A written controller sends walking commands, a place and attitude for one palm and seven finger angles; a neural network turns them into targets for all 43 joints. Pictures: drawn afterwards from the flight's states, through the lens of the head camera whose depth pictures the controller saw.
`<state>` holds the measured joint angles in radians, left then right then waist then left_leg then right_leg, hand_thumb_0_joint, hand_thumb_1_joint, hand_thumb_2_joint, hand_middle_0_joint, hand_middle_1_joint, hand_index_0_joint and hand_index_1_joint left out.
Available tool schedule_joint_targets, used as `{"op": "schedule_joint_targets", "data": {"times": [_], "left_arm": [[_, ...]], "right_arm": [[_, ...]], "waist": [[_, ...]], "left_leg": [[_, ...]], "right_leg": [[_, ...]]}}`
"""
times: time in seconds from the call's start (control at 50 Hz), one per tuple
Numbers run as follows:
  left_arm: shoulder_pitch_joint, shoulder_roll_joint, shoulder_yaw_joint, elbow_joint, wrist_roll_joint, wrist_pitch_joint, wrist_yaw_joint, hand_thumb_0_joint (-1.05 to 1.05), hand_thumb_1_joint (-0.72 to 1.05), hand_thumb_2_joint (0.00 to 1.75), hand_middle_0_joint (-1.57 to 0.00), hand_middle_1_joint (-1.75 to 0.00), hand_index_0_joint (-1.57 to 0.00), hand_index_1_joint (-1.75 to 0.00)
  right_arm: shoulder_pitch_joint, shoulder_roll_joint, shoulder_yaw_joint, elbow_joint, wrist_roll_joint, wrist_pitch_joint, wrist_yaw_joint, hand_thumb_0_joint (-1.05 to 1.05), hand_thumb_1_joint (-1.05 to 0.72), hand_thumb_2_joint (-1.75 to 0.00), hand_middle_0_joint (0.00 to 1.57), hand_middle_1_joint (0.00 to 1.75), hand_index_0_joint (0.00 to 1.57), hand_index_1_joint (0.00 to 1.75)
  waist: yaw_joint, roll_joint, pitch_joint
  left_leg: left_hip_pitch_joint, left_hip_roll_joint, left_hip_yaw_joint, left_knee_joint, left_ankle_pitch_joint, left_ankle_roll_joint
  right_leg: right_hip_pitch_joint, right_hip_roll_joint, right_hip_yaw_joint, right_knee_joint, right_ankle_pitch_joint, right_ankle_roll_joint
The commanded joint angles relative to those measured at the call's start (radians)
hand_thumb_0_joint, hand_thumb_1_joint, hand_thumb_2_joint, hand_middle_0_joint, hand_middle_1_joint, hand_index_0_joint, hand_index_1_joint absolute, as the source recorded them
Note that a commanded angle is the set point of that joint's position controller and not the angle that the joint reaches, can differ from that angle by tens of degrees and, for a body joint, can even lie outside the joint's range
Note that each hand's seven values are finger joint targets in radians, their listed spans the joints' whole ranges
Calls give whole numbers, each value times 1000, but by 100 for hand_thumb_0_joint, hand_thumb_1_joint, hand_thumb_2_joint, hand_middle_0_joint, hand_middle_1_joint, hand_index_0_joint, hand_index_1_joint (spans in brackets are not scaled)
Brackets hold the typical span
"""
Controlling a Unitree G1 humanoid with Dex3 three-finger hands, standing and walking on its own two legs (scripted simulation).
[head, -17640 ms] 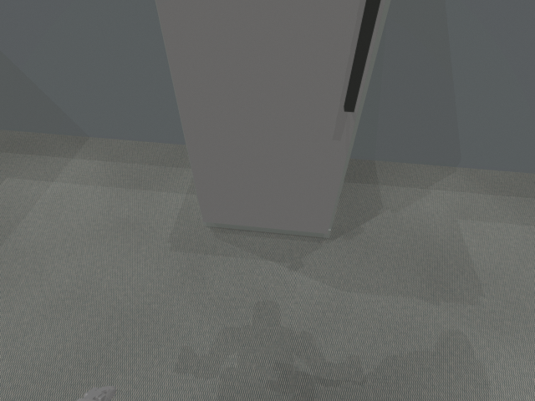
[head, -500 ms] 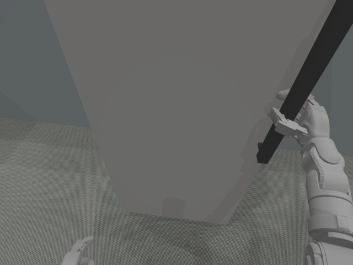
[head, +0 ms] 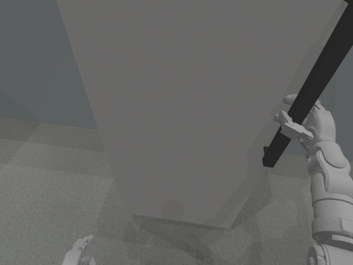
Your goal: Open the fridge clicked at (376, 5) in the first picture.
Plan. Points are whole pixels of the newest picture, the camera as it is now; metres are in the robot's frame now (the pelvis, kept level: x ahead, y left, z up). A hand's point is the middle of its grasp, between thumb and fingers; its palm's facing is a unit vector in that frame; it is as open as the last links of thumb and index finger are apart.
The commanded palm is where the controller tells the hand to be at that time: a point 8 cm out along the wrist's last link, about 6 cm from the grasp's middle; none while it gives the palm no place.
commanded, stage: grip the handle and tug to test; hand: right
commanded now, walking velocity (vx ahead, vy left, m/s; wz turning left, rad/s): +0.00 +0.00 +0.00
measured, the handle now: (298, 101) +0.44 -0.22 +0.19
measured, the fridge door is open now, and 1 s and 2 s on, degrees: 0 10 38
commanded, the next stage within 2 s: pull the door a little, standing still in 0.28 s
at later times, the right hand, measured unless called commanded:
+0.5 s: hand (286, 125) +0.39 -0.20 +0.16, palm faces +0.07 +1.00 +0.00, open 6.0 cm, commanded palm +0.35 -0.25 +0.16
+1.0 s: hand (291, 157) +0.31 -0.19 +0.16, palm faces +0.07 +0.98 -0.17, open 6.8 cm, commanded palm +0.27 -0.24 +0.16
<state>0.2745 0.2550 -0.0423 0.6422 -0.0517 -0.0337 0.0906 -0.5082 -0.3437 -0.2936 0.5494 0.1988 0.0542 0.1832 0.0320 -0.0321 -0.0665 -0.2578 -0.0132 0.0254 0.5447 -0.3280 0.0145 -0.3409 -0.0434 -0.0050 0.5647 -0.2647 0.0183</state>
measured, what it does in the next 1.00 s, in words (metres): shifts its weight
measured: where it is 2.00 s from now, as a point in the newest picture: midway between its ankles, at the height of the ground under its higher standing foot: outside the picture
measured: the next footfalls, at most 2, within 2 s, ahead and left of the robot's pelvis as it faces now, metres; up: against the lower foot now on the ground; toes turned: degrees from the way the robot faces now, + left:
none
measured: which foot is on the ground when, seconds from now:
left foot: down 0.00-1.00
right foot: down 0.00-1.00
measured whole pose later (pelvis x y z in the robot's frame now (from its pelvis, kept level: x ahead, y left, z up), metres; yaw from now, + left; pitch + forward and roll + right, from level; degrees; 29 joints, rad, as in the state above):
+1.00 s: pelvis +0.06 -0.02 +0.00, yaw +2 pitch +2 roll +0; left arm 0.20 0.23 -0.05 0.55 -0.01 0.01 0.06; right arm 0.25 -0.27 -0.15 -0.39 0.17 0.13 0.05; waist -0.03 -0.03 -0.10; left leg -0.12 0.01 0.03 0.43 -0.35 -0.01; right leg -0.21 -0.03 -0.05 0.51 -0.33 0.00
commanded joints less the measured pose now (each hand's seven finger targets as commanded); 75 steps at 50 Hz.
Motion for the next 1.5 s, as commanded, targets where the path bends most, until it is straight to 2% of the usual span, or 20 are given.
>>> {"op": "schedule_joint_targets", "data": {"times": [0.0,0.04,0.34,0.38,0.42,0.6,0.84,0.88,0.9,0.92,0.94,1.0,1.06,1.1,1.14,1.22,1.28,1.32,1.4,1.48], "left_arm": [[-83,127,48,-157,-7,-51,10,0,90,90,-20,-30,-20,-30],[-79,133,51,-163,-5,-49,7,0,90,90,-20,-30,-20,-30],[-116,121,62,-214,-5,-53,-14,0,90,90,-20,-30,-20,-30],[-125,114,59,-212,-8,-53,-14,0,90,90,-20,-30,-20,-30],[-108,120,62,-185,-6,-50,-8,0,90,90,-20,-30,-20,-30],[-139,103,60,-215,5,-48,-24,0,90,90,-20,-30,-20,-30],[-201,77,41,-294,6,-28,-52,0,90,90,-20,-30,-20,-30],[-204,76,39,-291,6,-27,-50,0,90,90,-20,-30,-20,-30],[-178,109,29,-268,23,-14,-25,0,90,90,-20,-30,-20,-30],[-157,91,41,-223,43,-5,-13,0,90,90,-20,-30,-20,-30],[-170,95,42,-232,53,-5,-12,0,90,90,-20,-30,-20,-30],[-147,95,41,-253,60,35,-18,0,90,90,-20,-30,-20,-30],[-158,80,49,-261,73,47,-32,0,90,90,-20,-30,-20,-30],[-179,66,49,-259,85,39,-41,0,90,90,-20,-30,-20,-30],[-201,63,41,-266,87,31,-31,0,90,90,-20,-30,-20,-30],[-201,49,36,-270,86,36,-28,0,90,90,-20,-30,-20,-30],[-181,31,51,-267,77,36,-29,0,90,90,-20,-30,-20,-30],[-183,20,56,-261,75,25,-18,0,90,90,-20,-30,-20,-30],[-188,28,66,-236,78,0,-7,0,90,90,-20,-30,-20,-30],[-220,14,68,-211,79,-22,2,0,90,90,-20,-30,-20,-30]], "right_arm": [[-358,-266,-92,-256,30,-68,13,0,-90,-90,45,140,45,140],[-315,-291,-121,-266,37,-69,16,0,-90,-90,45,140,45,140],[-28,-222,-125,-540,51,-3,-4,0,-90,-90,45,140,45,140],[-93,-127,-30,-583,45,13,-6,0,-90,-90,45,140,45,140],[-190,-155,-39,-554,33,31,-22,0,-90,-90,45,140,45,140],[72,-98,-20,-716,34,65,-25,0,-90,-90,45,140,45,140],[666,-16,12,-1117,72,154,-21,0,-90,-90,45,140,45,140],[650,-45,-6,-1210,67,167,-35,0,-90,-90,45,140,45,140],[224,-294,-95,-1266,-85,18,-164,0,-90,-90,45,140,45,140],[461,-128,-18,-1060,-89,-16,-205,0,-90,-90,45,140,45,140],[563,-88,17,-1078,-99,-37,-217,0,-90,-90,45,140,45,140],[649,-61,81,-1181,-125,-82,-232,0,-90,-90,45,140,45,140],[696,-50,95,-1230,-133,-105,-253,0,-90,-90,45,140,45,140],[700,-21,118,-1230,-140,-120,-265,0,-90,-90,45,140,45,140],[725,-25,117,-1213,-141,-127,-279,0,-90,-90,45,140,45,140],[753,-39,112,-1215,-150,-156,-279,0,-90,-90,45,140,45,140],[762,-55,86,-1225,-151,-178,-275,0,-90,-90,45,140,45,140],[747,-39,107,-1242,-151,-188,-272,0,-90,-90,45,140,45,140],[722,-29,134,-1255,-147,-184,-273,0,-90,-90,45,140,45,140],[708,-24,153,-1286,-157,-188,-278,0,-90,-90,45,140,45,140]], "waist": [[-37,-11,-257],[-45,32,-265],[-84,6,-291],[-54,-8,-274],[-34,-19,-245],[-83,-9,-328],[-119,8,-222],[-110,-21,-208],[-25,-15,-69],[-16,55,-66],[-30,79,-55],[-9,-75,-165],[-9,-131,-238],[-20,-139,-214],[-32,-97,-148],[-15,11,-122],[-14,109,-192],[-13,108,-190],[3,-26,-117],[3,-6,-28]], "left_leg": [[55,-9,-8,-69,399,-3],[79,-10,-6,-66,423,-4],[136,-16,8,-42,580,0],[110,-16,11,-40,600,-4],[61,-21,13,-51,557,-1],[148,-11,24,-30,674,0],[192,0,45,-47,730,-8],[174,0,48,-53,702,-8],[20,36,-41,-169,706,-48],[-1,60,-12,-173,683,-41],[-7,57,0,-178,711,-49],[11,22,46,-55,740,-52],[-97,-21,39,58,324,-59],[-91,-15,25,28,97,-45],[-46,-1,22,-38,90,-44],[38,43,22,-139,589,-49],[81,52,47,-116,688,-57],[58,53,49,-133,575,-60],[-31,15,41,-133,258,-70],[-86,36,8,-243,-77,-56]], "right_leg": [[156,47,-19,-37,232,-67],[151,43,-20,-37,252,-69],[217,35,-40,-40,415,-60],[234,35,-40,-39,439,-61],[248,28,-26,-33,434,-57],[303,24,-24,-29,601,-52],[279,9,-37,-60,636,-47],[286,9,-33,-69,622,-42],[282,13,-64,-29,518,-64],[290,15,-31,-7,498,-66],[287,14,-24,-19,530,-67],[435,-19,8,-39,926,-76],[585,-95,82,-60,1187,-100],[516,-123,98,-110,1029,-92],[378,-113,92,-156,779,-85],[276,-28,40,-91,687,-56],[275,-5,21,-50,598,-54],[254,2,21,-71,472,-57],[209,-31,94,-179,315,-58],[86,-4,94,-201,-36,-48]]}}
